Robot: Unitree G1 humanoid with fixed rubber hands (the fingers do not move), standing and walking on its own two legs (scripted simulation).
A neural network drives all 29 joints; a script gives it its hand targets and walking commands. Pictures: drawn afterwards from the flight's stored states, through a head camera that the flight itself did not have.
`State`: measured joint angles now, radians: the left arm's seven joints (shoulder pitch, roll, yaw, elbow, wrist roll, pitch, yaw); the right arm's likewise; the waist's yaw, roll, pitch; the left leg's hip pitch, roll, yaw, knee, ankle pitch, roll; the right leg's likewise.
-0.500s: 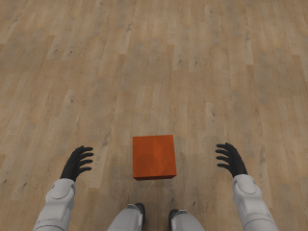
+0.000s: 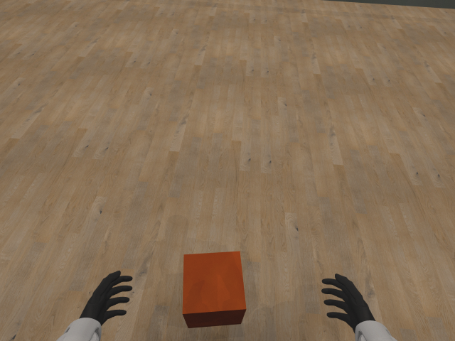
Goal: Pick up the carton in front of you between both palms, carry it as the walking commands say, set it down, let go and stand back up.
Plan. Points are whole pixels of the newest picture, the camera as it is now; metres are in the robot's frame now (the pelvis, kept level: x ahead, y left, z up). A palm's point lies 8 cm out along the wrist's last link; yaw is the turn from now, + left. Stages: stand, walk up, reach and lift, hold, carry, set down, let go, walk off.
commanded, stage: let go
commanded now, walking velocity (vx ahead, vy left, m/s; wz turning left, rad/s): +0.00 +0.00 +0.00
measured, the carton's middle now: (213, 290) +0.37 +0.04 -0.65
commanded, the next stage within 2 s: stand in 0.18 s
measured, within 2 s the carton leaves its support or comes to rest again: neither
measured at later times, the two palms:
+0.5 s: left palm (55, 331) +0.15 +0.30 -0.09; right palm (383, 334) +0.14 -0.27 -0.08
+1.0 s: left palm out of the picture +0.12 +0.32 -0.10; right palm out of the picture +0.12 -0.27 -0.09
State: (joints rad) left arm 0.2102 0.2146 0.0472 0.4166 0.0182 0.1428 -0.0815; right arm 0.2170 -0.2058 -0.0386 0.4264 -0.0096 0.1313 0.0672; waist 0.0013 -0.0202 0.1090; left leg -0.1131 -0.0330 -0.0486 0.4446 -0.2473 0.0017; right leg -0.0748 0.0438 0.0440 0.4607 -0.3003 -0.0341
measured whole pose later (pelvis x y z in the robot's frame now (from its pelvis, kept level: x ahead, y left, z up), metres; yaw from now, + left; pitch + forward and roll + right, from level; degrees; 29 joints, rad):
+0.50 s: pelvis +0.01 +0.02 +0.00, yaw +0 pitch -1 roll +0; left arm 0.20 0.34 0.04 0.69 0.03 0.03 0.02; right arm 0.18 -0.33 -0.04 0.74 -0.04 0.01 -0.02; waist 0.00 -0.03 0.01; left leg -0.20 -0.04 -0.03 0.50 -0.29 0.03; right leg -0.15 0.03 0.05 0.48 -0.32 -0.01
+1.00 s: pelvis +0.01 +0.03 +0.00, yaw -1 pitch -2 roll +0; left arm 0.17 0.36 0.01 0.87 0.03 0.00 0.02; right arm 0.14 -0.35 -0.02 0.92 -0.03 -0.01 -0.02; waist 0.00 -0.02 0.01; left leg -0.14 -0.05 -0.02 0.42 -0.25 0.04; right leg -0.09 0.02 0.06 0.41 -0.28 0.00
